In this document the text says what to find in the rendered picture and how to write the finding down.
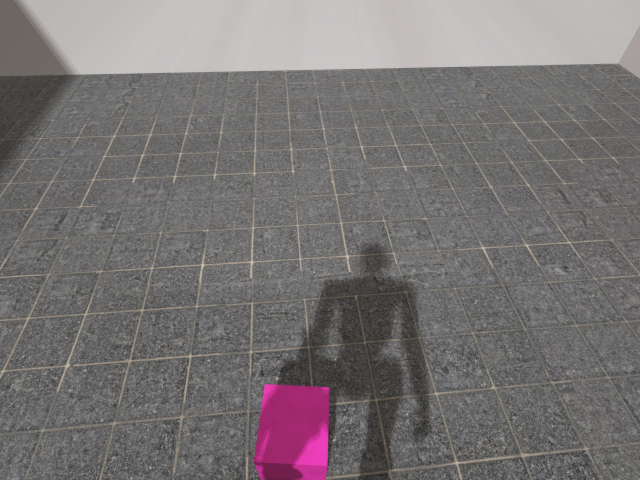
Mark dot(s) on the carton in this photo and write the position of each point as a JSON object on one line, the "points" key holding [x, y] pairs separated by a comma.
{"points": [[292, 440]]}

